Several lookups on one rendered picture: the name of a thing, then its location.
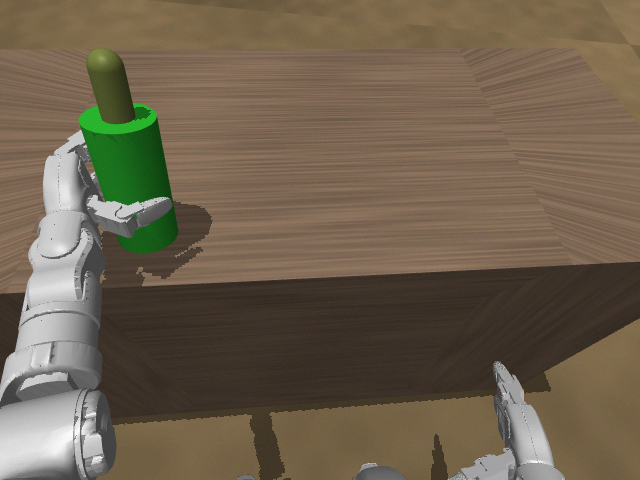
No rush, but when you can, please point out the left robot hand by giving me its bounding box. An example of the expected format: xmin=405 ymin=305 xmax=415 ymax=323
xmin=43 ymin=130 xmax=173 ymax=238

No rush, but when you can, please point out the bottle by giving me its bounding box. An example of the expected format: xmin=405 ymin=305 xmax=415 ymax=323
xmin=78 ymin=48 xmax=178 ymax=253

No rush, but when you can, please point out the left robot arm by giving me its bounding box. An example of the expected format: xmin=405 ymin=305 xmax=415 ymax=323
xmin=0 ymin=211 xmax=117 ymax=480

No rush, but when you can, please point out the right robot arm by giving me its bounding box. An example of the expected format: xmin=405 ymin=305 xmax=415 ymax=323
xmin=514 ymin=463 xmax=566 ymax=480

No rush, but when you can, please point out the right robot hand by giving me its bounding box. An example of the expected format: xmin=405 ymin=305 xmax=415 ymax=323
xmin=447 ymin=361 xmax=555 ymax=480

